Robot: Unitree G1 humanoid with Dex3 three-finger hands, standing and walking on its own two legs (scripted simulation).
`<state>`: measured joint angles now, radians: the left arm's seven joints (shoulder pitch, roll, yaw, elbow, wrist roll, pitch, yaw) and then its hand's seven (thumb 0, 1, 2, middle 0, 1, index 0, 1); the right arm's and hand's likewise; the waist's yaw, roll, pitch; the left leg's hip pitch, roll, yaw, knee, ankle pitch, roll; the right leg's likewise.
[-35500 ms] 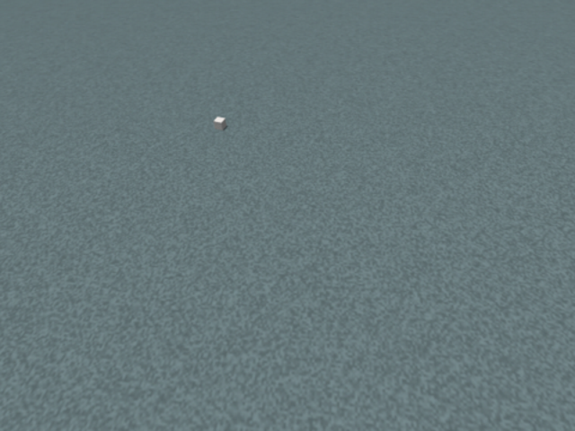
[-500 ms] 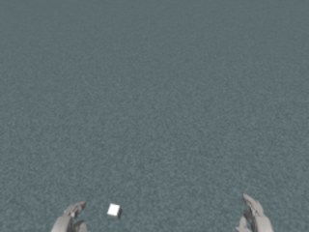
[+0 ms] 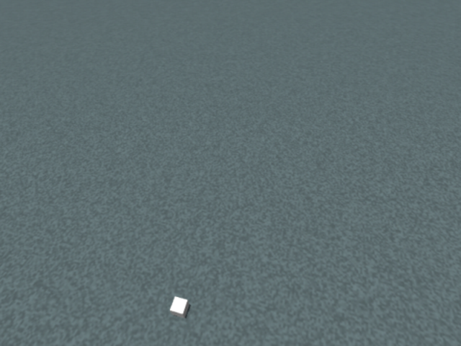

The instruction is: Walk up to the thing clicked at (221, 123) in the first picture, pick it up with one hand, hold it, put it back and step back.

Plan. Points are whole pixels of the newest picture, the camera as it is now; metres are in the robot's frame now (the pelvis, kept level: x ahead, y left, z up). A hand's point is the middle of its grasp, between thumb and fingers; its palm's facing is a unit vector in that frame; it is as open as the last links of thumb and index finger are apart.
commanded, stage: stand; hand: left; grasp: from above
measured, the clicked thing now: (179, 307) +0.41 +0.25 -0.73
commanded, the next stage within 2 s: none
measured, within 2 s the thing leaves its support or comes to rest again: neither
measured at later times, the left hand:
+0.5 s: hand out of the picture +0.04 +0.24 -0.14, palm faces +0.03 -0.94 -0.34, open 7.3 cm
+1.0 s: hand out of the picture +0.06 +0.24 -0.13, palm faces +0.01 -0.94 -0.34, open 7.3 cm
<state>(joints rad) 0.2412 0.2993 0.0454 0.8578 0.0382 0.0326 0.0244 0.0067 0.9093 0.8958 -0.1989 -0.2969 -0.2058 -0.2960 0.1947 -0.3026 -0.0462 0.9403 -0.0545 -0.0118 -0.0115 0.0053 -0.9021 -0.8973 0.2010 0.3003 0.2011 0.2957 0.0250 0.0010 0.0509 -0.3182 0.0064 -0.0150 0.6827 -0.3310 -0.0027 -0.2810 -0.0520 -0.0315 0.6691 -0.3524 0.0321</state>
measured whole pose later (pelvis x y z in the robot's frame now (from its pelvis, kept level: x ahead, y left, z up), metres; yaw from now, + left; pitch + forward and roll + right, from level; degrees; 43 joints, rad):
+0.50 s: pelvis -0.01 +0.00 +0.02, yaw +0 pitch -5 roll +0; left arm 0.18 0.30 0.03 1.12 0.03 0.00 0.02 0.00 0.91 0.90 -0.20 -0.30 -0.21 -0.30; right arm 0.15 -0.30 -0.03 1.12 -0.03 0.01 -0.01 0.00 -0.90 -0.90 0.20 0.30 0.20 0.30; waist 0.02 0.02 0.07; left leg -0.13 0.01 -0.02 0.40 -0.18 -0.01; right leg -0.09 -0.05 -0.04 0.38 -0.20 0.03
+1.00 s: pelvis +0.00 -0.01 +0.03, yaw +0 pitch -4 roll +0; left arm 0.13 0.31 0.03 1.15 0.02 0.00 0.01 0.00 0.91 0.90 -0.20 -0.30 -0.21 -0.30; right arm 0.13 -0.32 -0.01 1.15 -0.02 0.00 0.00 0.00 -0.90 -0.90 0.20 0.30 0.20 0.30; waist 0.01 0.02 0.07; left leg -0.12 0.02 -0.01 0.36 -0.17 -0.02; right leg -0.08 -0.04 -0.04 0.34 -0.19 0.03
